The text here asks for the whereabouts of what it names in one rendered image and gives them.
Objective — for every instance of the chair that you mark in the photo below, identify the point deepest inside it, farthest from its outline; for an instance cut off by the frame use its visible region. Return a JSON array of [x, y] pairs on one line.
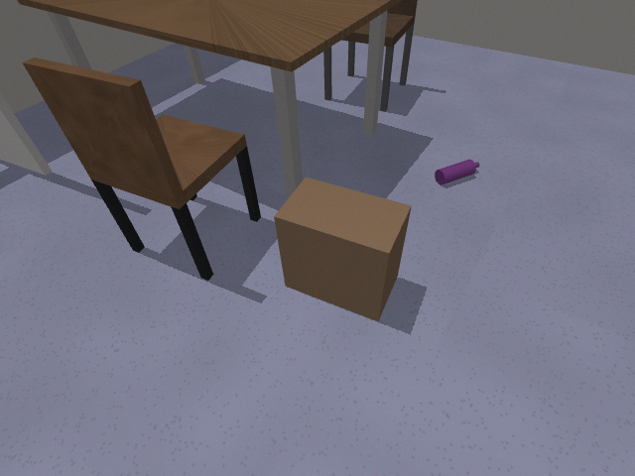
[[400, 20], [109, 122]]

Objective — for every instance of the table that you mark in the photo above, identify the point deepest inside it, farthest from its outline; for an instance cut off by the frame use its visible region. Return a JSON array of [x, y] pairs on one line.
[[282, 34]]

